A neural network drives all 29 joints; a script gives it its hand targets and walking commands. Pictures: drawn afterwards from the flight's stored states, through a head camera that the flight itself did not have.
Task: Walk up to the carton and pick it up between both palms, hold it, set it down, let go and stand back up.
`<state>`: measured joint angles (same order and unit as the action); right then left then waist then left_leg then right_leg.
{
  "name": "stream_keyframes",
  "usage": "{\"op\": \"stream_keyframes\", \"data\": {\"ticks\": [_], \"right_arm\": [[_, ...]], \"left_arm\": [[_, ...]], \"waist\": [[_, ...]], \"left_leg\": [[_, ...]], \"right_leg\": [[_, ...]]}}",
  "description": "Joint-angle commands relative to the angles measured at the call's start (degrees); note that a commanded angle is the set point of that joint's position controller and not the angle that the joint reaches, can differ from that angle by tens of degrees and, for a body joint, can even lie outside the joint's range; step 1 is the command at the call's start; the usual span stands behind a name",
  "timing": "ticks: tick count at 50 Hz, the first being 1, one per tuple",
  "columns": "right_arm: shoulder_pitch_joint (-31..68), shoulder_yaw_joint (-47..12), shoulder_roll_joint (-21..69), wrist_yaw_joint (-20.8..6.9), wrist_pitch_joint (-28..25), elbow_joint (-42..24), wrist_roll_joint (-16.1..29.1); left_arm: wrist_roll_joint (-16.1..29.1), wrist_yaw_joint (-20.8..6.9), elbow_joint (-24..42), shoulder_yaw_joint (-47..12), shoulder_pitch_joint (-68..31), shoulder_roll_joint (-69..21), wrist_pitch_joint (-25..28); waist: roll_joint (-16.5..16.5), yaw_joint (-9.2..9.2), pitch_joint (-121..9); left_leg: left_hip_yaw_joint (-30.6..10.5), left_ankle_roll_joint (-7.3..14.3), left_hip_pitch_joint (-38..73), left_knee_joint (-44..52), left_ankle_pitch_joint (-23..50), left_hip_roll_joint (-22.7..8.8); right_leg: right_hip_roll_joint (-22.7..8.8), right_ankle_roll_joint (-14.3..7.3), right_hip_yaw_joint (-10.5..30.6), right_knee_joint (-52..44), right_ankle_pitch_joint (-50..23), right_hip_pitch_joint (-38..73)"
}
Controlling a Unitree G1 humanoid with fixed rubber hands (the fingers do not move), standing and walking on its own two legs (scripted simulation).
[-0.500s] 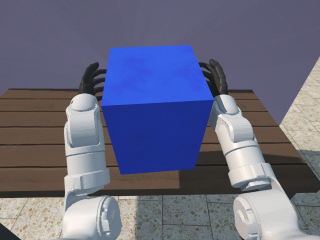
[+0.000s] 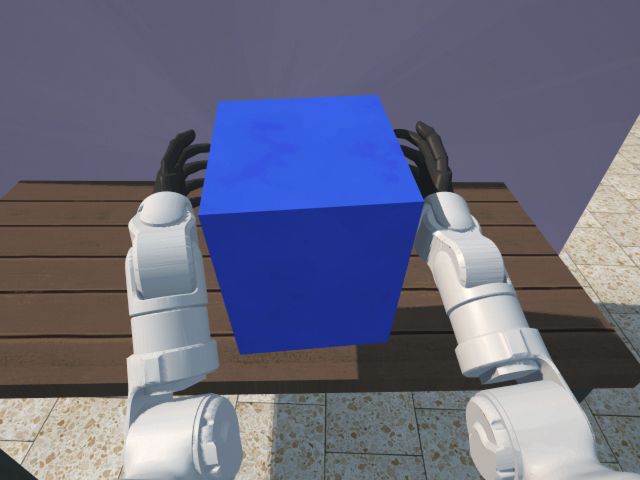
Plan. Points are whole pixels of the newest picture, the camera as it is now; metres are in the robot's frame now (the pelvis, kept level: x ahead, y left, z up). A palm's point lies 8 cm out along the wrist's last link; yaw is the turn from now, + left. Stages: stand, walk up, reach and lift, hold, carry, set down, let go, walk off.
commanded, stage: hold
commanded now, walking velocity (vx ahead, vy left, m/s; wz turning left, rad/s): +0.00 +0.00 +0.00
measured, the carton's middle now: (307, 227) +0.39 +0.00 +0.17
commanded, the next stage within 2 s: none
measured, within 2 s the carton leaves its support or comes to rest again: neither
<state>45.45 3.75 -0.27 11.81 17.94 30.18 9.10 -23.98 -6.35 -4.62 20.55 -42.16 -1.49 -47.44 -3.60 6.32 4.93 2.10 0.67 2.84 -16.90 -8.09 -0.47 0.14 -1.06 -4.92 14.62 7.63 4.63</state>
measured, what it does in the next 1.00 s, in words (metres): stands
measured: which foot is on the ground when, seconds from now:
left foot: down 0.00-1.00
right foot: down 0.00-1.00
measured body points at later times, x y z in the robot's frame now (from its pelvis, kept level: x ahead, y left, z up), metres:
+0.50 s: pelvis +0.00 +0.00 +0.00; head -0.04 +0.03 +0.45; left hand +0.38 +0.15 +0.22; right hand +0.38 -0.14 +0.23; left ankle +0.03 +0.11 -0.75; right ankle +0.02 -0.10 -0.75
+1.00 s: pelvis -0.01 -0.01 +0.00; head -0.05 +0.02 +0.45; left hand +0.38 +0.15 +0.23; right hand +0.38 -0.15 +0.23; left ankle +0.03 +0.11 -0.75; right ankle +0.02 -0.10 -0.75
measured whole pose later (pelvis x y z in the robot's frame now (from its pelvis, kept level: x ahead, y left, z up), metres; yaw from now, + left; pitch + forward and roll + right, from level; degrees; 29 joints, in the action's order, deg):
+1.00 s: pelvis -0.01 -0.01 +0.00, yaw +0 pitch -12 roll +0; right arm 45.2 4.8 0.8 11.6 17.2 31.0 7.4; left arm -24.5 -7.2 -5.0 21.3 -42.9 -1.7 -47.5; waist -4.1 6.3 5.5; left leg 2.0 0.1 2.9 -16.0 -7.0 -0.8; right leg 0.5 -1.8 -5.3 14.7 7.4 4.4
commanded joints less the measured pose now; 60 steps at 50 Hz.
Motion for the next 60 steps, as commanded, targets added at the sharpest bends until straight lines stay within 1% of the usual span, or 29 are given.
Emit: {"op": "stream_keyframes", "data": {"ticks": [1, 2, 3, 4, 5, 7, 8, 9, 11, 12, 13, 16, 18, 19, 20, 21, 22, 23, 24, 25, 26, 27, 28, 30, 32, 34, 45, 52, 60], "right_arm": [[35.82, -18.36, 27.06, -5.47, -2.12, -10.99, 3.39], [34.47, -16.97, 26.81, -5.76, -1.95, -8.92, 2.74], [35.30, -16.95, 26.73, -6.14, -2.28, -9.18, 2.22], [35.77, -17.01, 27.15, -6.34, -2.75, -9.95, 2.19], [35.46, -17.28, 27.44, -6.30, -2.99, -10.49, 2.16], [35.86, -17.15, 27.82, -6.20, -3.20, -10.09, 2.44], [35.62, -17.19, 26.96, -6.17, -3.47, -10.59, 2.87], [35.08, -16.81, 26.56, -6.02, -3.24, -9.75, 2.68], [35.00, -18.27, 26.90, -5.42, -3.21, -12.39, 3.61], [32.95, -18.50, 26.69, -5.08, -2.86, -11.88, 3.76], [32.99, -19.24, 26.70, -4.93, -2.64, -11.98, 4.31], [32.39, -19.84, 26.07, -4.50, -1.87, -13.13, 5.13], [31.80, -19.38, 25.62, -4.69, -1.49, -11.91, 4.69], [32.40, -20.10, 26.27, -4.88, -1.65, -12.79, 4.89], [33.49, -20.56, 26.30, -5.03, -2.01, -14.58, 5.29], [33.28, -20.31, 26.54, -5.08, -1.83, -13.26, 4.82], [33.01, -19.95, 26.29, -5.23, -1.92, -12.53, 4.69], [33.90, -20.43, 26.60, -5.28, -2.26, -13.78, 4.93], [32.33, -19.27, 26.63, -5.20, -2.01, -12.48, 4.31], [33.06, -19.58, 27.28, -5.38, -2.44, -14.04, 4.60], [28.67, -21.34, 26.37, -5.17, -2.38, -15.12, 6.02], [29.51, -21.95, 25.64, -4.83, -2.03, -15.61, 6.60], [29.81, -21.90, 25.71, -4.70, -1.64, -15.49, 6.43], [29.56, -20.25, 24.98, -4.86, -0.89, -12.89, 5.02], [30.55, -18.26, 25.52, -5.61, -0.99, -11.27, 3.25], [32.04, -17.18, 26.17, -6.21, -1.61, -11.20, 2.33], [33.58, -17.62, 28.31, -5.45, -2.71, -10.05, 1.61], [32.53, -19.41, 28.22, -4.46, -2.63, -11.85, 3.32], [31.28, -20.13, 27.21, -4.45, -2.38, -13.82, 4.03]], "left_arm": [[7.79, -6.59, 1.77, -21.08, -31.14, -25.23, 3.07], [7.28, -6.45, 1.37, -20.91, -31.37, -25.26, 3.05], [7.06, -6.41, 0.35, -20.43, -30.96, -25.09, 2.92], [7.25, -6.25, 1.11, -20.72, -31.50, -25.43, 3.00], [7.84, -6.12, 1.62, -21.57, -31.24, -25.58, 3.19], [8.35, -6.04, 1.83, -22.19, -31.95, -26.10, 3.65], [8.61, -5.95, 1.32, -23.22, -30.77, -26.65, 3.44], [8.27, -6.01, 0.45, -22.69, -30.20, -26.28, 3.34], [8.42, -6.23, 2.10, -22.99, -29.07, -26.19, 3.13], [8.51, -6.33, 3.26, -23.36, -28.76, -26.03, 3.22], [8.56, -6.40, 3.93, -23.31, -28.28, -26.04, 3.16], [9.18, -6.61, 4.80, -24.08, -27.75, -25.79, 2.87], [8.42, -6.86, 3.59, -23.03, -27.59, -25.19, 2.71], [8.27, -6.90, 4.05, -22.69, -27.65, -25.40, 2.78], [8.64, -6.71, 4.55, -23.43, -27.62, -25.92, 2.75], [8.44, -6.56, 4.61, -22.95, -28.80, -25.26, 2.98], [7.90, -6.41, 4.44, -22.98, -28.18, -25.61, 2.85], [8.24, -6.28, 5.12, -23.21, -28.15, -25.92, 2.87], [8.74, -6.39, 4.86, -23.80, -29.30, -25.74, 3.14], [9.12, -6.31, 6.69, -24.35, -29.91, -26.33, 3.49], [9.43, -5.97, 11.64, -26.42, -26.04, -27.81, 3.06], [9.49, -5.97, 11.79, -26.49, -25.92, -26.98, 2.59], [9.03, -6.24, 9.91, -26.03, -25.69, -25.99, 2.24], [8.07, -6.90, 7.13, -24.09, -26.14, -25.04, 1.93], [7.37, -7.34, 5.46, -23.00, -27.82, -25.19, 1.89], [7.17, -7.41, 4.69, -22.59, -29.01, -25.57, 2.06], [7.11, -7.04, 1.34, -19.97, -29.68, -24.50, 2.90], [7.44, -7.35, 3.53, -21.56, -28.64, -24.78, 2.88], [8.02, -7.13, 5.84, -23.79, -27.15, -25.58, 2.54]], "waist": [[3.07, -0.55, -17.51], [3.62, -0.02, -15.83], [2.95, -0.72, -16.12], [3.68, -1.10, -17.41], [3.33, -0.38, -18.34], [3.76, 0.00, -19.05], [5.05, 0.55, -19.59], [4.84, 0.64, -18.11], [4.45, 0.75, -20.94], [4.56, 1.57, -21.44], [4.34, 1.16, -21.75], [4.07, 1.79, -20.87], [3.29, 1.36, -17.68], [2.94, 0.48, -18.32], [3.71, 0.20, -19.22], [3.20, 0.45, -19.10], [3.94, 0.12, -18.16], [3.36, -0.21, -19.00], [3.97, 0.99, -18.31], [4.45, 0.48, -20.24], [5.86, 1.86, -23.74], [6.23, 1.26, -23.81], [5.18, 1.65, -21.69], [3.74, 1.37, -16.58], [3.56, 0.77, -13.57], [3.88, 0.39, -14.05], [1.69, -0.26, -17.82], [2.76, 0.52, -18.80], [4.01, 1.17, -17.94]], "left_leg": [[1.88, 0.39, -0.22, 2.82, 4.97, 1.33], [2.15, 0.36, -1.06, 3.69, 3.18, 1.09], [2.28, 0.91, -1.64, 4.24, 0.66, 1.15], [2.21, 0.79, -1.66, 4.14, 1.44, 1.12], [2.25, 0.68, -0.78, 3.37, 3.43, 1.16], [2.15, 0.33, 0.02, 2.72, 4.74, 1.38], [1.82, -0.13, 1.15, 2.06, 6.55, 1.22], [1.90, -0.21, 1.19, 1.95, 6.71, 1.28], [1.86, -0.43, 2.00, 0.82, 9.61, 1.68], [1.66, -0.78, 2.82, 0.54, 11.04, 1.76], [1.71, -0.98, 3.48, 0.12, 12.69, 1.83], [1.09, -1.44, 3.64, -0.25, 13.53, 1.66], [1.30, -0.92, 2.15, 1.25, 9.97, 1.63], [1.41, -0.74, 1.96, 1.34, 10.75, 1.56], [1.49, -0.95, 1.79, 1.11, 10.86, 1.56], [1.54, -0.66, 1.89, 1.15, 10.29, 1.61], [1.45, -0.95, 2.55, 1.17, 11.39, 1.39], [1.38, -0.82, 2.82, 1.02, 12.00, 1.29], [1.55, -0.95, 2.29, 1.27, 10.49, 1.31], [1.56, -0.85, 2.41, 1.10, 11.38, 1.21], [1.44, -2.44, 5.03, -0.17, 17.52, 1.21], [1.20, -2.76, 5.71, -1.19, 18.68, 1.68], [1.47, -2.57, 5.40, -1.01, 17.95, 1.69], [2.04, -1.44, 1.75, 1.92, 9.87, 1.61], [2.49, -0.20, -2.44, 5.12, 2.43, 1.28], [2.60, 0.26, -3.65, 5.89, 0.48, 1.14], [2.88, 1.51, -0.67, 3.81, 1.36, 2.15], [2.36, 0.52, 1.20, 2.14, 6.16, 2.40], [2.14, -0.54, 1.46, 1.95, 8.46, 1.88]], "right_leg": [[2.15, 3.11, -1.35, -0.68, -4.62, 3.90], [2.03, 2.92, -1.19, -0.90, -2.87, 3.34], [1.84, 2.93, -1.22, -1.17, -0.70, 3.35], [1.80, 2.76, -1.19, -0.81, -1.45, 3.74], [2.04, 2.81, -1.25, -0.58, -3.52, 4.01], [2.23, 2.91, -1.28, -0.58, -3.90, 3.97], [2.26, 2.58, -1.25, -0.43, -5.06, 3.76], [2.26, 2.66, -1.18, -0.65, -5.05, 3.23], [2.31, 2.96, -1.04, -0.18, -9.32, 5.40], [2.37, 3.08, -1.08, 0.06, -11.17, 6.39], [2.49, 3.27, -1.11, 0.38, -12.77, 6.86], [2.65, 3.31, -1.24, 0.32, -13.08, 6.53], [2.36, 3.31, -1.20, -0.37, -10.58, 5.56], [2.48, 3.25, -1.34, -0.02, -11.28, 6.02], [2.53, 3.07, -1.28, 0.15, -10.93, 6.11], [2.39, 3.28, -1.16, 0.05, -10.55, 5.96], [2.54, 3.05, -1.48, 0.16, -10.85, 5.37], [2.80, 2.98, -1.57, 0.10, -10.66, 5.63], [2.57, 2.88, -1.31, -0.14, -9.24, 4.89], [2.66, 2.77, -1.28, 0.24, -9.56, 5.14], [3.43, 2.32, -1.28, 1.16, -13.61, 7.97], [3.19, 2.56, -1.50, 0.64, -13.53, 8.08], [3.09, 2.78, -1.55, 0.14, -12.82, 7.04], [2.68, 2.81, -1.52, -0.74, -6.98, 5.28], [2.41, 2.41, -1.39, -0.82, -1.44, 4.87], [2.30, 2.08, -1.31, -0.56, -0.23, 5.70], [1.79, 3.17, -1.16, -1.03, -4.40, 5.46], [1.85, 3.72, -1.33, -0.36, -9.71, 6.76], [2.33, 3.26, -1.68, -0.07, -8.65, 6.31]]}}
